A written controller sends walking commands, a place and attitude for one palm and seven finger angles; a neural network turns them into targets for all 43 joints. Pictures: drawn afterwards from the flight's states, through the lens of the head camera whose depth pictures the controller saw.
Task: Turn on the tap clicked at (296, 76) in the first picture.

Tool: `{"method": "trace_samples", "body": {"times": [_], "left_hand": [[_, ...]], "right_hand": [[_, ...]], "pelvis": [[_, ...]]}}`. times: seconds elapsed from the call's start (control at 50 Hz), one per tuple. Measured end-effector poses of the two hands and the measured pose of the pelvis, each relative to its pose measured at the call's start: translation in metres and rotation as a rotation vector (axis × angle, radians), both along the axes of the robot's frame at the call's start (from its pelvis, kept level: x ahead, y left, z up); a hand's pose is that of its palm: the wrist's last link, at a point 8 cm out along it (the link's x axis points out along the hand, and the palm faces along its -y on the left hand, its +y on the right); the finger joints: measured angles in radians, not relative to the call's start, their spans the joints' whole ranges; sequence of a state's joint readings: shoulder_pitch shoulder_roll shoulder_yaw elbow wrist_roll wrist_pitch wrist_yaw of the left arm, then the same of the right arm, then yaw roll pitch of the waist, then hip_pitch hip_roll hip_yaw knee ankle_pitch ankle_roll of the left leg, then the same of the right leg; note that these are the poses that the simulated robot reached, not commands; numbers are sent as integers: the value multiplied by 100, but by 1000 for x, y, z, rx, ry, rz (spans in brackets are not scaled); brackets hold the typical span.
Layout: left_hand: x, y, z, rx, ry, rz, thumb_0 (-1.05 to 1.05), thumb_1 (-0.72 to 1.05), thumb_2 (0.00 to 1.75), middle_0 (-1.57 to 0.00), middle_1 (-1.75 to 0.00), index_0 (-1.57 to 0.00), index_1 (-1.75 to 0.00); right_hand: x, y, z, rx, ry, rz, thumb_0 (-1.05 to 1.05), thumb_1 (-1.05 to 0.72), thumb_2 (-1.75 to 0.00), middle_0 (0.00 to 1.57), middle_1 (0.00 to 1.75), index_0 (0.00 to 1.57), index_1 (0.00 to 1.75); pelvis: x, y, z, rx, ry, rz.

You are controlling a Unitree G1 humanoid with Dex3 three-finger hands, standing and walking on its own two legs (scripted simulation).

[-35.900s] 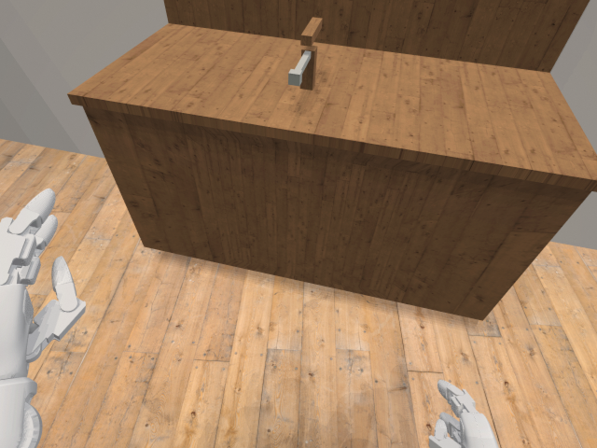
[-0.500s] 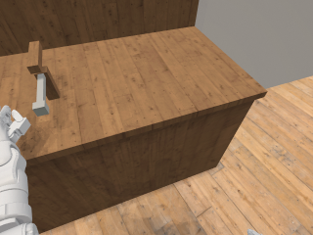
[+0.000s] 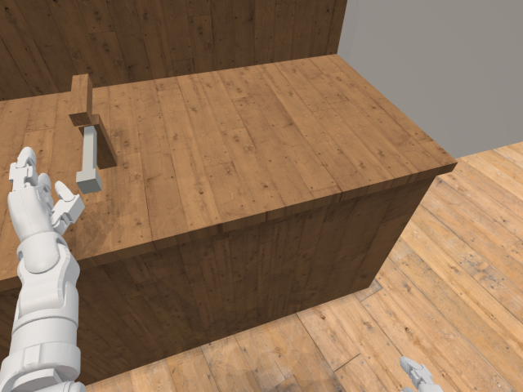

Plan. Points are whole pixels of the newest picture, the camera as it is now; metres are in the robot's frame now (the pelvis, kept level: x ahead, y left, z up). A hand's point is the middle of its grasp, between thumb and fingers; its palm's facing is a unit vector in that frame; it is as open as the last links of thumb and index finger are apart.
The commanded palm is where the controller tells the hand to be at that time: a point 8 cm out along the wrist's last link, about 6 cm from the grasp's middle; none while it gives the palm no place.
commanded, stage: push the lever round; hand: left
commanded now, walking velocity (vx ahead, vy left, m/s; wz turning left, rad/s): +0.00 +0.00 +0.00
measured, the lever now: (89, 181) +0.40 +0.31 +0.11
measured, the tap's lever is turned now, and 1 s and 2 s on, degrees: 0 16 51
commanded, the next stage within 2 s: none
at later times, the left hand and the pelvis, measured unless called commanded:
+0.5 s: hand (100, 195) +0.37 +0.28 +0.10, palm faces +0.57 -0.82 -0.06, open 7.7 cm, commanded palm +0.33 +0.31 +0.11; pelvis +0.00 -0.01 +0.00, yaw +0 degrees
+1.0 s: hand (124, 189) +0.39 +0.25 +0.11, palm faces +0.66 -0.75 -0.04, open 7.6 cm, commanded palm +0.34 +0.27 +0.11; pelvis +0.00 -0.01 +0.00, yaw +0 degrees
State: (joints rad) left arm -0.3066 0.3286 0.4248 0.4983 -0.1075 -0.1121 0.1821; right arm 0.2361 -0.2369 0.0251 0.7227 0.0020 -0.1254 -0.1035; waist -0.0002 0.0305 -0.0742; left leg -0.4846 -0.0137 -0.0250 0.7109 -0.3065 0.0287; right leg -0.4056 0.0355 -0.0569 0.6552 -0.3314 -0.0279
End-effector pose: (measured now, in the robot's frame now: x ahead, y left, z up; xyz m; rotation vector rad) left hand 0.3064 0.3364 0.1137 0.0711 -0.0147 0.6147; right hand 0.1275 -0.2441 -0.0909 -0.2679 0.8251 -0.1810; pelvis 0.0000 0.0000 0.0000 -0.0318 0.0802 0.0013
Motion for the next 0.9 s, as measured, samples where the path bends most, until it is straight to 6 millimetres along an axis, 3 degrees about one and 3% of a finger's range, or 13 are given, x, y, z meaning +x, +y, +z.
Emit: {"method": "trace_samples", "body": {"times": [0.54, 0.9], "left_hand": [[19, -26, -6, -21, 16, -3, 1, 93, 92, -15, -15, -15, -15], [26, -55, -5, -32, 8, 80, 2, 95, 92, -15, -15, -15, -15]], "right_hand": [[-22, -17, -10, -7, 83, -29, 1, -91, -90, 20, 30, 20, 30], [-6, -11, -9, 13, 56, -12, 1, -91, -90, 20, 30, 20, 30]], "pelvis": [[0, -10, 0, 4, 11, 5], [1, -10, -1, 7, 11, 4]]}}
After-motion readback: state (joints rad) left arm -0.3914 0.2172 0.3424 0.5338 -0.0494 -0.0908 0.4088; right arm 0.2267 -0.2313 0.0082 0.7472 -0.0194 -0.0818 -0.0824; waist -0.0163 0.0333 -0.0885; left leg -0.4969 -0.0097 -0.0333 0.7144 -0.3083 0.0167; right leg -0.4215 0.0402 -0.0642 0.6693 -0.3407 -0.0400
